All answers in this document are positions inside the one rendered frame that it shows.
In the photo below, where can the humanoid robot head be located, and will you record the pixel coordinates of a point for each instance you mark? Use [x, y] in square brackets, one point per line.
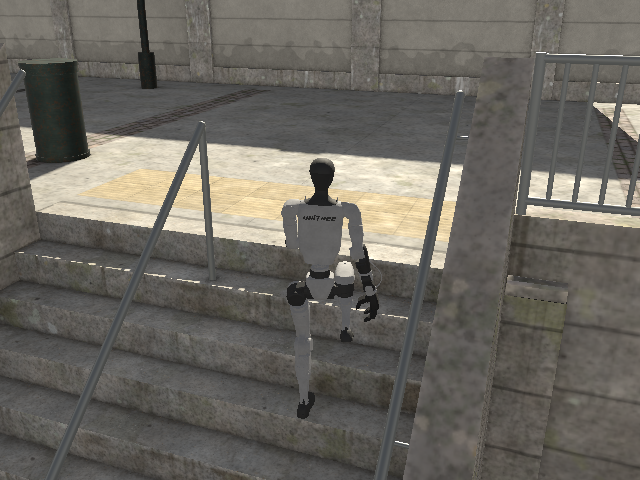
[322, 173]

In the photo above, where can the right robot hand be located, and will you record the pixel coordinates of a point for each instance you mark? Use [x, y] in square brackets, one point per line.
[374, 305]

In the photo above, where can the right robot upper arm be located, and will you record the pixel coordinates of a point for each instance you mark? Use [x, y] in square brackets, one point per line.
[352, 212]

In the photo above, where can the left robot upper arm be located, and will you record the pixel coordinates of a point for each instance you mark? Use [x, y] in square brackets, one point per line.
[289, 212]

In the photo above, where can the robot left thigh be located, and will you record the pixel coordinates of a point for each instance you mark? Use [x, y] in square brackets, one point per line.
[300, 311]

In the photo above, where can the right robot forearm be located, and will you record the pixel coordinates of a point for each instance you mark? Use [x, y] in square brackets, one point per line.
[365, 274]

